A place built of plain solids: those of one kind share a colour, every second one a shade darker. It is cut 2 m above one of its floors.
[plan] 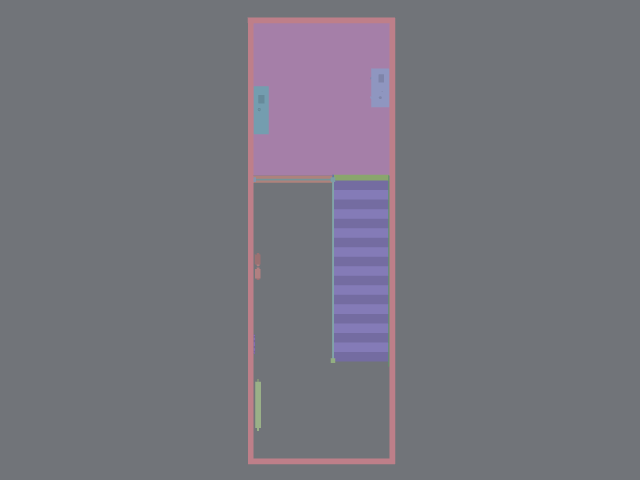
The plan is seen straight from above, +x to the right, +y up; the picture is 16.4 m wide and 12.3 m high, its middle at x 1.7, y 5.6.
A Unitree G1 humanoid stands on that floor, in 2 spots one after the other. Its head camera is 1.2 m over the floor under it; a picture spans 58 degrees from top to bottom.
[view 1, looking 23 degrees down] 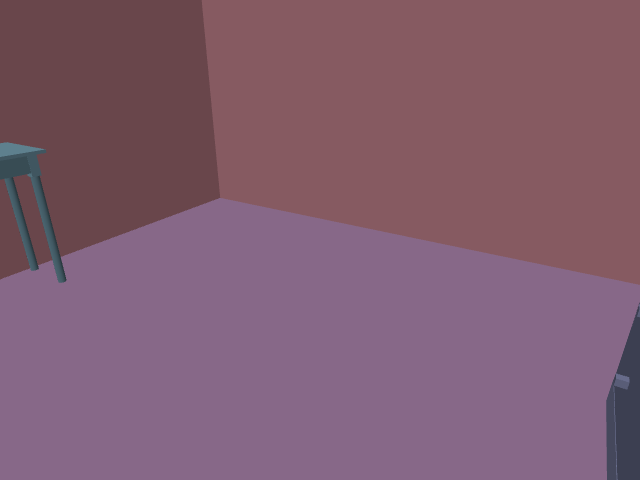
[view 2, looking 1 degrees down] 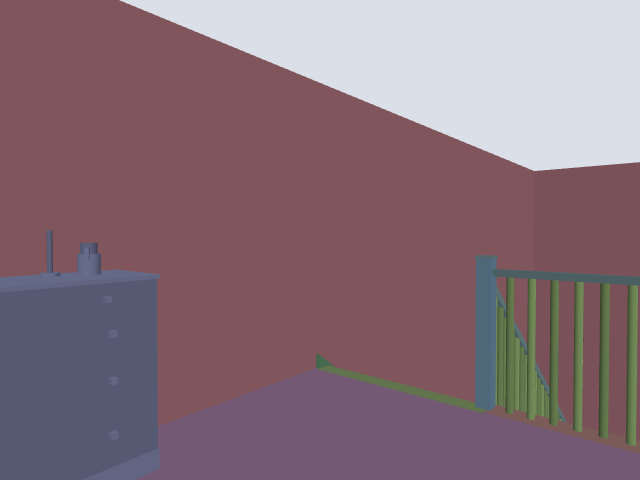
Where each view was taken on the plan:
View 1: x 2.75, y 8.35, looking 121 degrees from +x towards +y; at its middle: upper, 3.07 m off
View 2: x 1.00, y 10.15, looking -50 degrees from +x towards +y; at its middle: wall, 3.86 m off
